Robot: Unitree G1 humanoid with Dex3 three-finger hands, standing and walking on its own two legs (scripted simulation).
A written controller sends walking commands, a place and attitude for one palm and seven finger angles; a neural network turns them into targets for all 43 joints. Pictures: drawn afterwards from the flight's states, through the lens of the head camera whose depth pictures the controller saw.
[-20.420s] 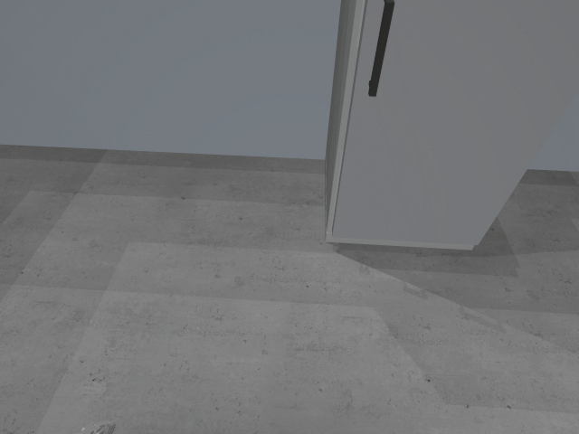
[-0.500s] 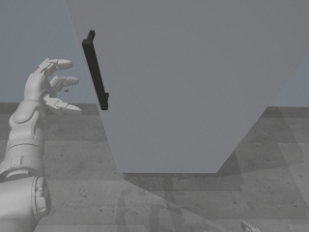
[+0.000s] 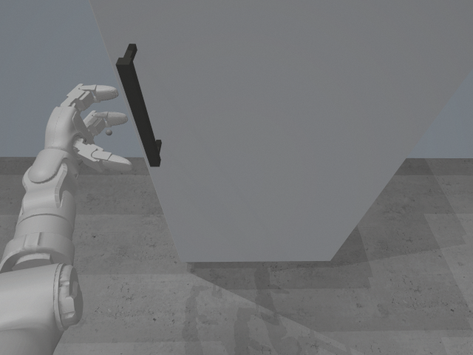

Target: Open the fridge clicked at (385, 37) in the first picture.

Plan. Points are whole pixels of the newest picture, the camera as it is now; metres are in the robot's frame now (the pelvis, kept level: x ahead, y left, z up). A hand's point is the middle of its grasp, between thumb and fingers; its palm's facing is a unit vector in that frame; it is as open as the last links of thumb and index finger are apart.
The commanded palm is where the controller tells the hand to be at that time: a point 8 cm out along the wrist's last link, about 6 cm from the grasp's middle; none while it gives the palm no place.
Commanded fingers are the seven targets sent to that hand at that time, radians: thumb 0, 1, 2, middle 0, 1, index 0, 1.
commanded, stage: feel for the door with the fingertips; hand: left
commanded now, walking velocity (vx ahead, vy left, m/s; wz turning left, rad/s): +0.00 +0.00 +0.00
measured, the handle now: (144, 113) +0.50 +0.17 +0.13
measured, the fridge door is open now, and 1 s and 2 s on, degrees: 0 0 0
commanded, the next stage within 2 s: slide the fingers in behind the handle in 0.62 s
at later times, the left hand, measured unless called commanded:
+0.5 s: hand (122, 127) +0.45 +0.19 +0.14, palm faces +0.02 -1.00 -0.01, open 14.0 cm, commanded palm +0.43 +0.24 +0.14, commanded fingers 0.00 -0.50 0.30 -0.30 -1.20 -0.30 -1.20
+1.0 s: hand (123, 127) +0.45 +0.20 +0.14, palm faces +0.00 -1.00 +0.01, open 13.8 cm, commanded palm +0.42 +0.24 +0.14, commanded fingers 0.00 -0.50 0.30 -0.30 -1.20 -0.30 -1.20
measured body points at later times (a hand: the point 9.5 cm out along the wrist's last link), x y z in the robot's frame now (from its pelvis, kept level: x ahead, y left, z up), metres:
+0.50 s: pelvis +0.00 -0.01 +0.00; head +0.04 -0.01 +0.45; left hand +0.44 +0.25 +0.15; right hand +0.08 -0.27 -0.11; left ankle +0.02 +0.10 -0.72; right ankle -0.01 -0.11 -0.72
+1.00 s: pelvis -0.01 +0.00 +0.00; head +0.04 +0.00 +0.44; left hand +0.45 +0.25 +0.14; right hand +0.04 -0.27 -0.12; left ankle +0.02 +0.10 -0.72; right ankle -0.01 -0.11 -0.72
